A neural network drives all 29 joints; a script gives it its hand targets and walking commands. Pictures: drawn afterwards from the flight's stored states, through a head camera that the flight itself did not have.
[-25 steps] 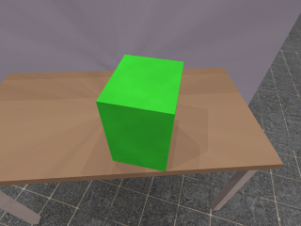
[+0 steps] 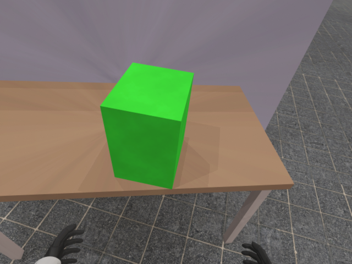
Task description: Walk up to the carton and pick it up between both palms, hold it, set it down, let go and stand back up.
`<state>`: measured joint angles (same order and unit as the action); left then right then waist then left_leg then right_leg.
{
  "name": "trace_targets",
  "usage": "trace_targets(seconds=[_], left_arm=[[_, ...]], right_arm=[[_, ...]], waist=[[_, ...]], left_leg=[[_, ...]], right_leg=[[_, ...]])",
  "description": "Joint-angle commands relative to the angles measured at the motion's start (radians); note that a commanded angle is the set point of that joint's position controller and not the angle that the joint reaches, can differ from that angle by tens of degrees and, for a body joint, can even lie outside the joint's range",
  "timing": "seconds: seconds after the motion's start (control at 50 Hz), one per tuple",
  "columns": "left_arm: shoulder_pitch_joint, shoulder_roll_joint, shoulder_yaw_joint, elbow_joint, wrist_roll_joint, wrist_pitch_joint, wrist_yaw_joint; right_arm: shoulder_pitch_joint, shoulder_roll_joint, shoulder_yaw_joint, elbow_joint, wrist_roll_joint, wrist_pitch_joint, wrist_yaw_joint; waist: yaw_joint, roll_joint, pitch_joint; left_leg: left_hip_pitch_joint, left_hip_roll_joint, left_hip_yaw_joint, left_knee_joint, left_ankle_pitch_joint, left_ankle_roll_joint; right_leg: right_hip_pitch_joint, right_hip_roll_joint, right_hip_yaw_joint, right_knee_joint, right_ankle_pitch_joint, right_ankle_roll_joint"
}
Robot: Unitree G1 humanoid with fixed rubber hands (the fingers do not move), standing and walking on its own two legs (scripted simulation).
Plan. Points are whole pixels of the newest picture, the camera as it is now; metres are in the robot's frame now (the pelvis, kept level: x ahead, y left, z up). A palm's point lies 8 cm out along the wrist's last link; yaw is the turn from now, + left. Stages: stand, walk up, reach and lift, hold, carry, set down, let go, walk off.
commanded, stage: reach and lift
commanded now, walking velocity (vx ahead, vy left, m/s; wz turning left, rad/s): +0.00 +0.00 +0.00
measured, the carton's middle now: (152, 127) +0.51 +0.08 +0.03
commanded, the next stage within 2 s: none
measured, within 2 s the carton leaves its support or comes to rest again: neither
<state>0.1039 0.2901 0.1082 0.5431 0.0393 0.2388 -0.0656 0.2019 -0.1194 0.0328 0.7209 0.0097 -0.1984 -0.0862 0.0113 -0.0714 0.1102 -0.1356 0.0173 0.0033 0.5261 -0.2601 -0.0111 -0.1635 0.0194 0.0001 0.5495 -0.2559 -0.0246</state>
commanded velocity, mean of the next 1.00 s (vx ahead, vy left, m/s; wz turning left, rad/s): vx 0.00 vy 0.00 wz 0.00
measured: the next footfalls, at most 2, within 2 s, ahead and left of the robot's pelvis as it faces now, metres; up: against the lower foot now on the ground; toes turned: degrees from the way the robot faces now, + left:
none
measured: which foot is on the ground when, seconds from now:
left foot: down 0.00-1.00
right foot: down 0.00-1.00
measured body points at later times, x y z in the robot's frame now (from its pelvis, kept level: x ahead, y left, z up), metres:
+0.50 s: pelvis -0.01 +0.03 +0.00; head -0.03 +0.05 +0.45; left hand +0.20 +0.30 -0.05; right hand +0.20 -0.14 -0.04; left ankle +0.02 +0.14 -0.73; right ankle +0.00 -0.10 -0.73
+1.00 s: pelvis +0.04 +0.07 +0.01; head +0.04 +0.09 +0.46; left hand +0.24 +0.32 -0.01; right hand +0.27 -0.09 -0.01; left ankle +0.03 +0.14 -0.73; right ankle +0.00 -0.10 -0.73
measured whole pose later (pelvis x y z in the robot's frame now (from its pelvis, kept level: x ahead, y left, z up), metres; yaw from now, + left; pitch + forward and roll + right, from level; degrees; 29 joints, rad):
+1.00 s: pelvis +0.04 +0.07 +0.01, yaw +2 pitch -5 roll -2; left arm 0.20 0.37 -0.04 0.30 -0.21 -0.14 -0.16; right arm 0.18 0.01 0.02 0.47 0.13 -0.37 -0.23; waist 0.06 0.00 0.10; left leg -0.11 -0.01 0.04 0.50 -0.30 0.05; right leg 0.03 0.00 0.06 0.32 -0.26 0.03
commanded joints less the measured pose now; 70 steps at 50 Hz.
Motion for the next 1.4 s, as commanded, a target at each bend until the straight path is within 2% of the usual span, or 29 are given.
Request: trace_targets(seconds=[0.0, 0.06, 0.08, 0.1, 0.12, 0.14, 0.16, 0.2, 0.22, 0.24, 0.26, 0.28, 0.3, 0.32, 0.36, 0.44, 0.5, 0.56, 0.64, 0.72, 0.82, 0.94, 1.0, 1.02, 1.08, 1.14, 1.24, 1.26, 1.38], left_arm=[[-0.177, 0.214, 0.050, -0.165, -0.037, -0.029, 0.005], [-0.223, 0.212, 0.034, -0.194, -0.053, -0.061, -0.006], [-0.226, 0.199, 0.020, -0.182, -0.050, -0.074, -0.010], [-0.231, 0.178, 0.016, -0.179, -0.034, -0.096, -0.015], [-0.221, 0.172, 0.017, -0.155, -0.022, -0.132, -0.025], [-0.242, 0.179, 0.019, -0.147, -0.027, -0.167, -0.037], [-0.256, 0.184, 0.009, -0.143, -0.045, -0.188, -0.041], [-0.310, 0.206, -0.017, -0.087, -0.104, -0.212, -0.050], [-0.300, 0.239, -0.011, -0.052, -0.135, -0.209, -0.056], [-0.302, 0.261, -0.009, -0.046, -0.163, -0.197, -0.058], [-0.286, 0.255, -0.021, -0.016, -0.179, -0.182, -0.061], [-0.267, 0.246, -0.022, 0.011, -0.184, -0.166, -0.065], [-0.274, 0.253, -0.007, 0.009, -0.176, -0.161, -0.070], [-0.248, 0.249, -0.012, -0.007, -0.181, -0.155, -0.074], [-0.246, 0.239, 0.003, -0.050, -0.160, -0.165, -0.072], [-0.252, 0.241, -0.004, -0.106, -0.176, -0.233, -0.072], [-0.255, 0.243, -0.024, -0.154, -0.205, -0.291, -0.058], [-0.247, 0.243, -0.050, -0.176, -0.227, -0.333, -0.048], [-0.173, 0.244, -0.069, -0.248, -0.248, -0.385, -0.038], [-0.067, 0.227, -0.085, -0.278, -0.249, -0.420, -0.049], [0.014, 0.197, -0.096, -0.356, -0.240, -0.422, -0.073], [-0.010, 0.203, -0.095, -0.413, -0.253, -0.422, -0.106], [-0.034, 0.219, -0.080, -0.484, -0.263, -0.426, -0.114], [-0.031, 0.218, -0.084, -0.479, -0.270, -0.431, -0.115], [-0.101, 0.244, -0.073, -0.438, -0.286, -0.443, -0.119], [-0.148, 0.254, -0.077, -0.437, -0.307, -0.438, -0.119], [-0.305, 0.276, -0.084, -0.367, -0.337, -0.375, -0.110], [-0.331, 0.271, -0.092, -0.364, -0.347, -0.364, -0.107], [-0.431, 0.291, -0.065, -0.338, -0.325, -0.312, -0.097]], right_arm=[[-0.080, 0.014, -0.019, -0.315, -0.027, 0.051, -0.022], [-0.084, 0.017, -0.025, -0.386, -0.028, 0.075, -0.029], [-0.087, 0.002, -0.037, -0.381, -0.030, 0.081, -0.030], [-0.095, -0.030, -0.045, -0.369, -0.024, 0.084, -0.029], [-0.103, -0.067, -0.055, -0.354, -0.019, 0.083, -0.031], [-0.121, -0.087, -0.068, -0.334, -0.013, 0.081, -0.038], [-0.150, -0.097, -0.075, -0.329, -0.010, 0.075, -0.046], [-0.229, -0.057, -0.073, -0.350, -0.016, 0.062, -0.054], [-0.219, -0.003, -0.069, -0.359, -0.028, 0.059, -0.059], [-0.210, 0.042, -0.052, -0.409, -0.025, 0.050, -0.064], [-0.170, 0.066, -0.028, -0.436, -0.017, 0.051, -0.072], [-0.130, 0.080, -0.002, -0.447, -0.003, 0.065, -0.078], [-0.105, 0.080, 0.007, -0.442, 0.011, 0.080, -0.082], [-0.071, 0.079, 0.018, -0.429, 0.020, 0.093, -0.087], [-0.077, 0.057, 0.015, -0.408, 0.031, 0.097, -0.091], [-0.110, 0.057, 0.010, -0.420, 0.038, 0.067, -0.097], [-0.140, 0.066, -0.010, -0.428, 0.048, 0.022, -0.092], [-0.154, 0.076, -0.029, -0.406, 0.045, -0.017, -0.095], [-0.151, 0.073, -0.040, -0.406, 0.070, -0.088, -0.093], [-0.108, 0.053, -0.048, -0.369, 0.078, -0.145, -0.099], [-0.073, 0.052, -0.039, -0.373, 0.111, -0.199, -0.123], [-0.073, 0.089, -0.013, -0.400, 0.128, -0.215, -0.167], [-0.081, 0.104, -0.002, -0.474, 0.129, -0.229, -0.187], [-0.089, 0.108, -0.005, -0.485, 0.120, -0.232, -0.191], [-0.135, 0.137, 0.003, -0.508, 0.110, -0.226, -0.206], [-0.173, 0.142, 0.001, -0.550, 0.100, -0.209, -0.227], [-0.287, 0.154, -0.002, -0.556, 0.082, -0.118, -0.255], [-0.302, 0.151, -0.007, -0.566, 0.082, -0.097, -0.260], [-0.347, 0.165, 0.021, -0.561, 0.107, -0.005, -0.283]], waist=[[0.021, 0.085, 0.003], [0.011, 0.156, -0.014], [-0.002, 0.219, -0.014], [-0.007, 0.324, -0.037], [-0.018, 0.370, -0.065], [-0.027, 0.376, -0.109], [-0.032, 0.360, -0.127], [-0.038, 0.224, -0.088], [-0.032, 0.096, -0.053], [-0.023, -0.037, -0.051], [-0.016, -0.108, -0.019], [0.004, -0.112, 0.014], [0.020, -0.103, -0.003], [0.016, -0.072, 0.004], [0.029, 0.039, -0.025], [0.022, 0.125, -0.067], [0.034, 0.182, -0.127], [0.026, 0.214, -0.162], [0.041, 0.244, -0.240], [0.035, 0.233, -0.237], [0.034, 0.229, -0.207], [0.018, 0.219, -0.141], [0.030, 0.229, -0.170], [0.025, 0.211, -0.180], [0.031, 0.182, -0.161], [0.028, 0.168, -0.190], [0.024, 0.166, -0.192], [0.011, 0.158, -0.207], [0.002, 0.185, -0.246]], left_leg=[[-0.105, -0.019, 0.139, -0.104, -0.139, 0.061], [-0.272, 0.029, 0.127, -0.147, -0.274, 0.092], [-0.411, 0.065, 0.118, -0.205, -0.357, 0.117], [-0.607, 0.122, 0.096, -0.290, -0.449, 0.150], [-0.806, 0.161, 0.090, -0.356, -0.495, 0.181], [-0.909, 0.173, 0.094, -0.364, -0.499, 0.194], [-0.945, 0.182, 0.087, -0.358, -0.496, 0.201], [-0.837, 0.129, 0.121, -0.292, -0.409, 0.183], [-0.582, 0.061, 0.162, -0.205, -0.252, 0.144], [-0.254, 0.005, 0.155, -0.093, -0.151, 0.105], [-0.003, -0.015, 0.113, -0.037, -0.123, 0.079], [0.084, -0.017, 0.096, -0.039, -0.095, 0.070], [0.118, -0.023, 0.092, -0.038, -0.074, 0.062], [0.135, -0.018, 0.086, -0.056, -0.044, 0.055], [0.145, -0.007, 0.089, -0.105, -0.019, 0.029], [0.132, 0.011, 0.084, -0.133, -0.018, 0.009], [0.099, 0.023, 0.070, -0.149, -0.027, -0.001], [0.085, 0.034, 0.050, -0.150, -0.021, -0.011], [0.140, 0.038, 0.026, -0.107, 0.219, -0.043], [0.220, 0.048, -0.012, -0.069, 0.476, -0.077], [0.288, 0.052, -0.040, -0.048, 0.675, -0.103], [0.285, 0.048, -0.047, -0.043, 0.668, -0.100], [0.276, 0.049, -0.046, -0.036, 0.681, -0.100], [0.269, 0.051, -0.049, -0.034, 0.670, -0.096], [0.211, 0.050, -0.042, -0.051, 0.499, -0.071], [0.171, 0.056, -0.039, -0.061, 0.401, -0.057], [0.074, 0.061, -0.022, -0.100, 0.208, -0.025], [0.069, 0.065, -0.023, -0.110, 0.178, -0.020], [0.114, 0.051, -0.001, -0.101, 0.235, -0.018]], right_leg=[[-0.013, -0.073, 0.067, -0.195, -0.271, 0.015], [0.132, -0.036, 0.053, -0.118, -0.246, 0.026], [0.263, 0.009, 0.023, -0.051, -0.170, 0.040], [0.487, 0.074, -0.019, 0.055, -0.038, 0.060], [0.707, 0.123, -0.045, 0.147, 0.071, 0.074], [0.798, 0.132, -0.036, 0.185, 0.081, 0.068], [0.814, 0.136, -0.037, 0.206, 0.087, 0.063], [0.616, 0.105, -0.025, 0.139, -0.066, 0.044], [0.351, 0.039, 0.001, 0.023, -0.172, 0.025], [0.031, -0.046, 0.056, -0.116, -0.254, 0.022], [-0.205, -0.100, 0.083, -0.224, -0.314, 0.024], [-0.281, -0.110, 0.093, -0.269, -0.300, 0.033], [-0.286, -0.113, 0.097, -0.287, -0.326, 0.034], [-0.257, -0.098, 0.077, -0.280, -0.252, 0.038], [-0.202, -0.062, 0.028, -0.257, -0.165, 0.024], [-0.125, -0.054, 0.017, -0.235, -0.092, 0.009], [-0.079, -0.047, 0.013, -0.211, -0.082, -0.001], [-0.043, -0.041, 0.012, -0.195, -0.057, -0.007], [-0.012, -0.020, 0.006, -0.189, 0.068, -0.019], [0.007, 0.001, -0.002, -0.206, 0.178, -0.024], [0.016, 0.013, 0.002, -0.243, 0.228, -0.026], [0.007, -0.002, 0.016, -0.276, 0.219, -0.031], [0.011, -0.004, 0.014, -0.267, 0.232, -0.029], [0.011, -0.003, 0.014, -0.267, 0.220, -0.027], [0.005, -0.022, 0.024, -0.259, 0.157, -0.024], [0.020, -0.023, 0.024, -0.240, 0.126, -0.020], [0.052, -0.035, 0.029, -0.221, 0.037, -0.017], [0.059, -0.034, 0.024, -0.219, 0.031, -0.013], [0.067, -0.053, 0.031, -0.228, 0.113, 0.000]])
